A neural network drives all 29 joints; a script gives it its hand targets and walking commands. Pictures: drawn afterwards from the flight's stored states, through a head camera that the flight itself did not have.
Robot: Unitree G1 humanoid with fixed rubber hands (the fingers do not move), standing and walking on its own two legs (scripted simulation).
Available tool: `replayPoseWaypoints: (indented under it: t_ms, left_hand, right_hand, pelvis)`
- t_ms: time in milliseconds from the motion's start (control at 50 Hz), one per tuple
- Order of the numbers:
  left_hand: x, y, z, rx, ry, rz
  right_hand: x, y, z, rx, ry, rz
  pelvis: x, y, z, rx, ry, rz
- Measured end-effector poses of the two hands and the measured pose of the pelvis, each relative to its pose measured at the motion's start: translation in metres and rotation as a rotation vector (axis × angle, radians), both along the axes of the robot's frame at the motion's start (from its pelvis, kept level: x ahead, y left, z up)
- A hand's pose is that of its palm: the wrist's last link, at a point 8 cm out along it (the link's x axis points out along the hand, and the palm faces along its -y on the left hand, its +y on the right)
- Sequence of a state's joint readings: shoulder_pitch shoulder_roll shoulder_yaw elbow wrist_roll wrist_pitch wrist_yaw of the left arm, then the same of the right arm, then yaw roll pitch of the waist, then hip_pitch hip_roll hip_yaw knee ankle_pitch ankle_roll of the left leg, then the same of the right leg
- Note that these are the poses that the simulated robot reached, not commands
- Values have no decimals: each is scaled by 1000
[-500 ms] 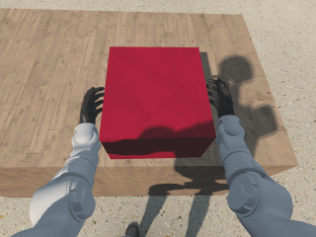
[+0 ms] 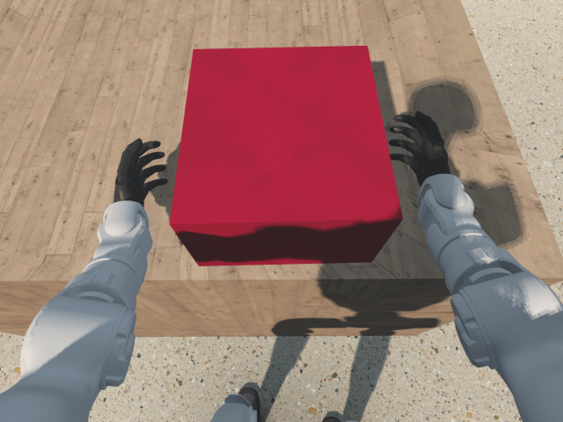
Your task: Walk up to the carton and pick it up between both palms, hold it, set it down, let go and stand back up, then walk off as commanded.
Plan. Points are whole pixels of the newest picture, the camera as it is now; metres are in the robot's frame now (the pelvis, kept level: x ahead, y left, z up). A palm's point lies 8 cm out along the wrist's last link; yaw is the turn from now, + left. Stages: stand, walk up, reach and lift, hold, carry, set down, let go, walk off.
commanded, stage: set down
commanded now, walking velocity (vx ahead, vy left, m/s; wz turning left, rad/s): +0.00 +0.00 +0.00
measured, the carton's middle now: (282, 156) +0.51 +0.06 +0.01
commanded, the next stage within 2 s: none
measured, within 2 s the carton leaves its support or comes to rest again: neither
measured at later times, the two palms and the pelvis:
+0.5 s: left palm (80, 143) +0.43 +0.28 +0.12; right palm (477, 103) +0.49 -0.16 +0.15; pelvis -0.01 -0.01 +0.02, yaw +2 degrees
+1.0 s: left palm (82, 178) +0.39 +0.27 +0.11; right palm (484, 156) +0.45 -0.17 +0.12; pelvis -0.01 -0.01 +0.04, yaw +3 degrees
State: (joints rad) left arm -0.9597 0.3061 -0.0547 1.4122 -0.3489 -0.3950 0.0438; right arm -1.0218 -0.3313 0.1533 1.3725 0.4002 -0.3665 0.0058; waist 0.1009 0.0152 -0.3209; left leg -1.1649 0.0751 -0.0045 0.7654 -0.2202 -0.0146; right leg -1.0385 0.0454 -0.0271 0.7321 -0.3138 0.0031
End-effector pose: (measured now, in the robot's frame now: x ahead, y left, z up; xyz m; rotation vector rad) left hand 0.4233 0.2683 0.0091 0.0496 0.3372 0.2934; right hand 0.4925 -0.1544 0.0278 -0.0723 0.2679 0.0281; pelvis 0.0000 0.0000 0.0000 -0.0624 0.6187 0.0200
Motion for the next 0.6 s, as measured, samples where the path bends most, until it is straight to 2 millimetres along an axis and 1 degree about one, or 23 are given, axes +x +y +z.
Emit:
replayPoseWaypoints:
  t_ms: [80, 140, 200, 300, 360, 420, 500, 600]
  left_hand:
    - [-3, -1, -1, -11, -6, -12]
    - [0, -3, 7, -26, -39, -19]
    - [4, -4, 22, -35, -61, -31]
    - [9, -1, 60, -51, -89, -32]
    - [9, 2, 81, -51, -92, -29]
    - [8, 7, 98, -55, -96, -15]
    - [5, 17, 113, -35, -89, 1]
    - [2, 26, 121, -25, -73, 8]
  right_hand:
    - [2, -13, 5, -1, -13, 2]
    - [4, -18, 18, 10, -44, 8]
    - [4, -19, 37, 6, -70, 25]
    - [2, -17, 74, 3, -75, 36]
    - [0, -15, 93, 0, -52, 30]
    - [0, -10, 109, -6, -39, 33]
    - [1, -3, 126, 8, -33, 36]
    - [3, 3, 137, 17, -35, 39]
  pelvis:
    - [-7, -3, 0, 4, 11, 0]
    - [-10, -5, 0, 7, 17, -2]
    - [-13, -8, 2, 10, 7, -4]
    - [-16, -11, 9, 19, -43, -5]
    - [-16, -12, 14, 24, -87, -1]
    - [-15, -13, 17, 28, -121, 6]
    - [-12, -13, 21, 26, -152, 23]
    - [-9, -13, 27, 23, -179, 39]
